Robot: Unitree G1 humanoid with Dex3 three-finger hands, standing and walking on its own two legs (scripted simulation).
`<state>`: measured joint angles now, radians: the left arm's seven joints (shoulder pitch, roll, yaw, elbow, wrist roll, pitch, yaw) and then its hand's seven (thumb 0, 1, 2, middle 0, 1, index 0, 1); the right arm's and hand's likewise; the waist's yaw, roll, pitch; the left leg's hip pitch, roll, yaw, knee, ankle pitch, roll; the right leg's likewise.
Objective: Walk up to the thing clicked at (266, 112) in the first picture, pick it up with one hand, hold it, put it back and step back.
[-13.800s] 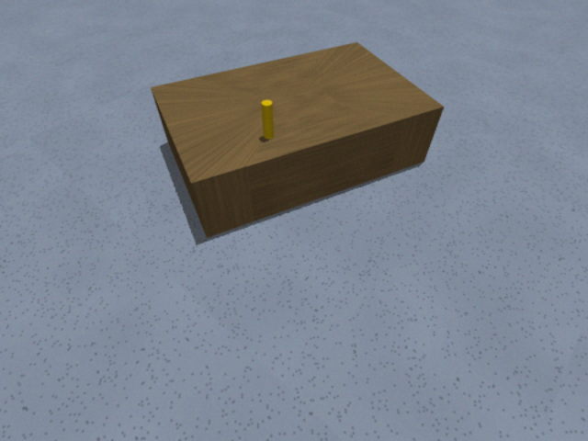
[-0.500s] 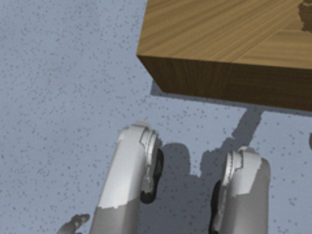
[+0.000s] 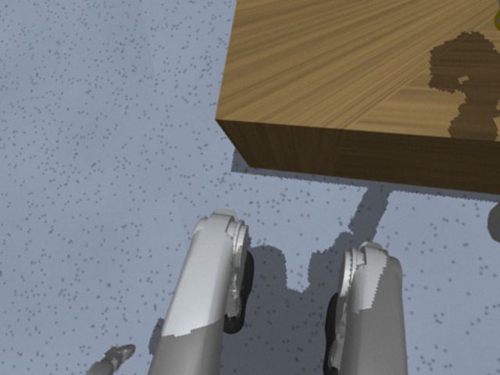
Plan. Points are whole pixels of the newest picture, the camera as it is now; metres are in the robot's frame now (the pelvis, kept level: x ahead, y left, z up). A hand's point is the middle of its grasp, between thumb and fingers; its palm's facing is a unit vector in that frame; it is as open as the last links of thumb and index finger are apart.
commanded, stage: settle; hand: right
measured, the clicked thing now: out of the picture +0.61 -0.23 +0.06
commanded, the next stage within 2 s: lift in 0.94 s
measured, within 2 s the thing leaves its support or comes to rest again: neither
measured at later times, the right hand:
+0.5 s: hand out of the picture +0.62 -0.21 +0.08, palm faces +0.15 +0.99 -0.03, open 5.6 cm
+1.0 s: hand out of the picture +0.62 -0.20 +0.09, palm faces +0.16 +0.99 -0.03, open 5.6 cm
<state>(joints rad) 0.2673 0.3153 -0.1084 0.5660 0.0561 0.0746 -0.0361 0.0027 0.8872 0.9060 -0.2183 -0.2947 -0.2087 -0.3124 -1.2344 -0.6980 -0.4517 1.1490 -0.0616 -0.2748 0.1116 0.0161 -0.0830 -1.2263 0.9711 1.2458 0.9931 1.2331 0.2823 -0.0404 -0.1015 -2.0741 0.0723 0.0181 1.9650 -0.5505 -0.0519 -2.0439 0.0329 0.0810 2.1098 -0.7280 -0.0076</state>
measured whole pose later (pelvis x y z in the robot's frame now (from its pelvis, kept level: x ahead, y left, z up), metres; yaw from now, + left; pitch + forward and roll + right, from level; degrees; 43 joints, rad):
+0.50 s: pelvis +0.01 +0.00 +0.04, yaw +0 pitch +39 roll +5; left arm 0.28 0.30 -0.10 0.58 0.04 0.07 -0.03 0.00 0.89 0.90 -0.22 -0.30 -0.21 -0.31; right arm -1.22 -0.68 -0.46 1.16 -0.04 -0.29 0.11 0.02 -0.08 -1.23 0.97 1.24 1.00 1.23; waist 0.28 -0.04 -0.11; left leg -1.97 0.06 0.02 1.84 -0.55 -0.05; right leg -1.92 0.02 0.07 1.97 -0.72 0.00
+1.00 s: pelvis +0.02 +0.01 +0.06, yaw +0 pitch +39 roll +4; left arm 0.28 0.29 -0.08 0.58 0.04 0.06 -0.03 0.00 0.89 0.90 -0.21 -0.30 -0.20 -0.31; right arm -1.16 -0.63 -0.47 1.12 -0.03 -0.31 0.10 0.02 -0.08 -1.23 0.98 1.24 1.00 1.23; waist 0.26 -0.04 -0.12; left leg -1.91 0.06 0.02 1.78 -0.55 -0.04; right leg -1.86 0.01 0.07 1.90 -0.72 0.00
